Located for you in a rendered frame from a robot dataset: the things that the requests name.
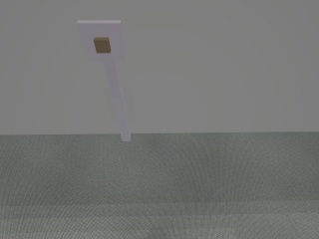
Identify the panel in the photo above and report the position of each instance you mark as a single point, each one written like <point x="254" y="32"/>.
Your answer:
<point x="112" y="29"/>

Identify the button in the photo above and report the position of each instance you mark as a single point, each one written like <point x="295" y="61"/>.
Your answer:
<point x="102" y="45"/>

